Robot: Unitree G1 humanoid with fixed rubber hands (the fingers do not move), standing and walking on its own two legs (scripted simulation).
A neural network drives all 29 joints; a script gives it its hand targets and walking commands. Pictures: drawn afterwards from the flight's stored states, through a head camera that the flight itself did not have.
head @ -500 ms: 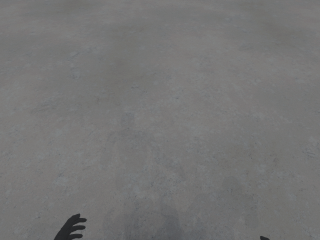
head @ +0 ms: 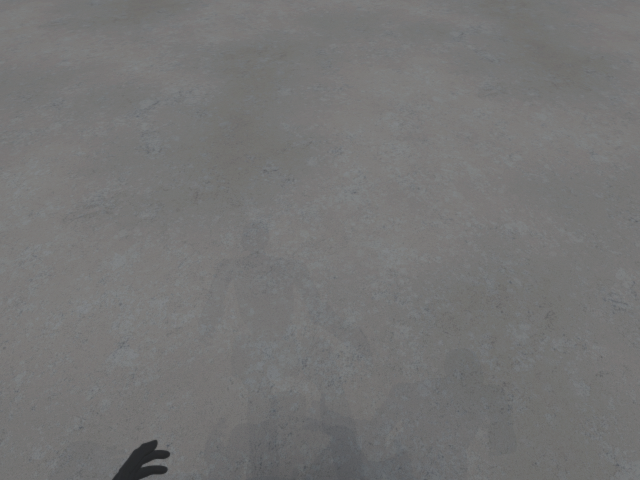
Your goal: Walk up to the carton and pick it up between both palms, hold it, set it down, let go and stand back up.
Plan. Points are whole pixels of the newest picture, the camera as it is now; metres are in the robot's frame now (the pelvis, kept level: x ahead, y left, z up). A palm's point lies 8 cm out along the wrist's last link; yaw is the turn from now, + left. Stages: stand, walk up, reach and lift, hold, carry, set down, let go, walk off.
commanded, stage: walk up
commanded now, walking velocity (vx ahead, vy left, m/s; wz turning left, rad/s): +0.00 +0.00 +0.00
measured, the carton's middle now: out of the picture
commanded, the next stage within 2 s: none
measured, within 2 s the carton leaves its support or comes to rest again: neither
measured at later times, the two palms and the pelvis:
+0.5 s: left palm out of the picture -0.02 +0.19 -0.09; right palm out of the picture +0.08 -0.41 -0.11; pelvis -0.07 -0.12 -0.01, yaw +10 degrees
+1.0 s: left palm out of the picture -0.25 +0.13 -0.12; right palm out of the picture +0.05 -0.41 -0.11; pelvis -0.18 -0.19 -0.02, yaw +32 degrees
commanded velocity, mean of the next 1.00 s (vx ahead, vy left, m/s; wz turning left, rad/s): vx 0.00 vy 0.00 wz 0.00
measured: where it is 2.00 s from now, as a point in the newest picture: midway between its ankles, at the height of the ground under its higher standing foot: outside the picture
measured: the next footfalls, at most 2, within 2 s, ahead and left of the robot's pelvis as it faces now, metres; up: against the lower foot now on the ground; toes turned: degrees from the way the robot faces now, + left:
right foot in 0.36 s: +0.00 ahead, -0.16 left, +0.00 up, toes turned +7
left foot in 0.96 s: -0.19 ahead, -0.07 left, +0.00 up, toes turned +28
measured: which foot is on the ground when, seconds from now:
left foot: down 0.00-0.38, up 0.40-0.94, down 0.96-1.00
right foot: down 0.00-0.06, up 0.08-0.34, down 0.36-1.00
